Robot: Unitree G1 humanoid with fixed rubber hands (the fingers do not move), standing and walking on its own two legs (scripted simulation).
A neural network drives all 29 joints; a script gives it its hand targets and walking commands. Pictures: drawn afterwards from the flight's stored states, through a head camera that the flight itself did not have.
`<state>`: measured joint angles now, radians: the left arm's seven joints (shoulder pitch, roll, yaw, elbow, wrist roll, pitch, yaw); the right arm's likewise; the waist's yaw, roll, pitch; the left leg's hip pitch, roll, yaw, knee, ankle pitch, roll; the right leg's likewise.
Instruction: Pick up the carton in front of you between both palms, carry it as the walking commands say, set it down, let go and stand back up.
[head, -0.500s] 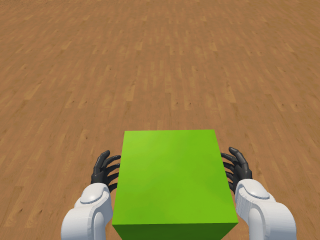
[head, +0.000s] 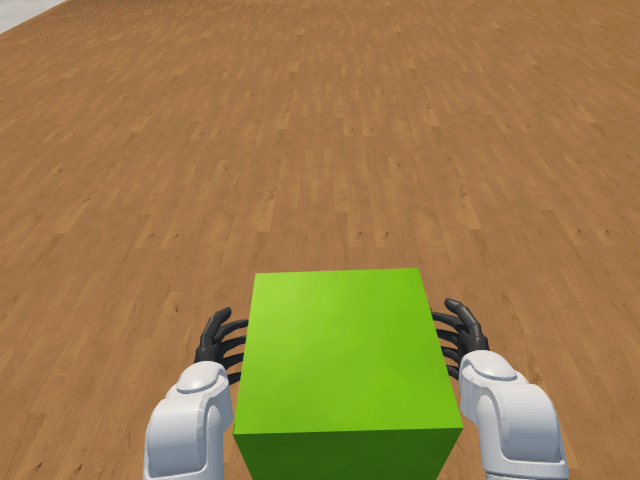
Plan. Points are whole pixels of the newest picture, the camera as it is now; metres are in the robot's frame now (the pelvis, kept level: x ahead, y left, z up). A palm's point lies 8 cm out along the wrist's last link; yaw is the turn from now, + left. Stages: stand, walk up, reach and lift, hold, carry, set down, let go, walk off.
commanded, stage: carry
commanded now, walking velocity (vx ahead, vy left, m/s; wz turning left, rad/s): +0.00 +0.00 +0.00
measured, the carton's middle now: (340, 391) +0.26 +0.00 -0.02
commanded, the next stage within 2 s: hold in 1.14 s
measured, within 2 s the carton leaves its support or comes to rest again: neither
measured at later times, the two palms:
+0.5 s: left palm (213, 391) +0.24 +0.15 +0.03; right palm (463, 379) +0.24 -0.14 +0.03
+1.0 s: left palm (213, 401) +0.22 +0.15 +0.04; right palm (473, 389) +0.22 -0.15 +0.04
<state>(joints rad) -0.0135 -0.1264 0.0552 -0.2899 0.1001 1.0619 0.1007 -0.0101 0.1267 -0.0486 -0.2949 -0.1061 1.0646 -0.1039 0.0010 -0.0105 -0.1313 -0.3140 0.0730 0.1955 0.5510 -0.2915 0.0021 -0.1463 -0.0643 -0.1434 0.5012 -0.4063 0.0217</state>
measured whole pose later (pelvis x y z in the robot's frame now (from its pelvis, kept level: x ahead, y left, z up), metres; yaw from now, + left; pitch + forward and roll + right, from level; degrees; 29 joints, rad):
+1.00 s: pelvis -0.07 +0.00 +0.00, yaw +0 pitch +2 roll +0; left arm -0.21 -0.14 0.17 0.15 0.24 0.74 0.03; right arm -0.21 0.14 -0.16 0.16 -0.24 0.73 -0.03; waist 0.00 0.00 -0.08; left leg -0.36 0.09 0.18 0.51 -0.17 0.01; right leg -0.22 -0.05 -0.16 0.52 -0.33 0.00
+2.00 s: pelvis -0.13 +0.03 -0.07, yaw -11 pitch +26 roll -1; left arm -0.71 -0.17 0.49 0.51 0.33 0.23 0.05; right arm -0.78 0.06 -0.45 0.64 -0.31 0.20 0.03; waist 0.02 -0.02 0.10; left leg -1.15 -0.06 -0.07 0.97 -0.27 -0.01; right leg -1.09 0.08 0.11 1.02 -0.38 0.03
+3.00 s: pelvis -0.16 +0.03 -0.31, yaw -14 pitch +46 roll -4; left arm -1.28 0.09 0.49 0.70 0.21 0.33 0.08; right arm -1.37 -0.13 -0.40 0.86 -0.15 0.28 -0.08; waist 0.07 -0.04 0.11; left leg -2.18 -0.12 -0.10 1.86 -0.47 -0.06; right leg -2.10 0.17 0.06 1.89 -0.60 0.08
